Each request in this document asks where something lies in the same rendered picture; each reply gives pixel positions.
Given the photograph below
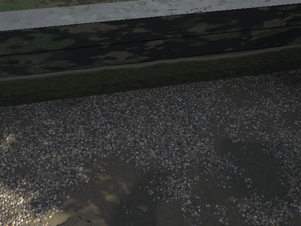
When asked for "left robot hand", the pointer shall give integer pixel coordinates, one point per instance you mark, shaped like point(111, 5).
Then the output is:
point(81, 220)

